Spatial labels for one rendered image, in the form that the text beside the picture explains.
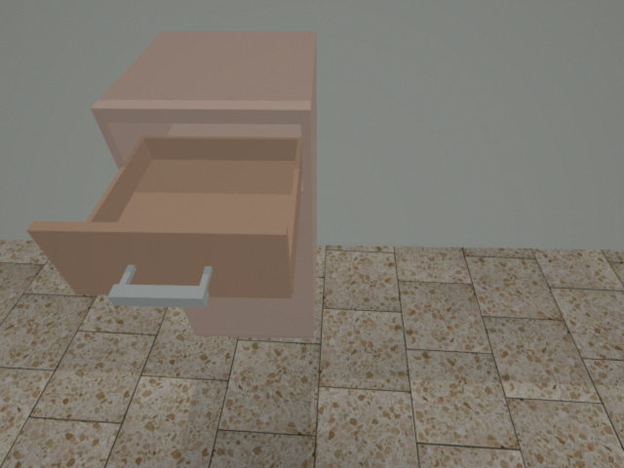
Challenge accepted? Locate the handle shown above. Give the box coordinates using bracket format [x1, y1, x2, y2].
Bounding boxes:
[108, 265, 213, 308]

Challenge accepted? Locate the cabinet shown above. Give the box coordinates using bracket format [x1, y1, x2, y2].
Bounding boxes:
[91, 31, 317, 338]

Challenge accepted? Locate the drawer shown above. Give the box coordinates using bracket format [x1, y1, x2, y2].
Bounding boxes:
[26, 136, 302, 298]

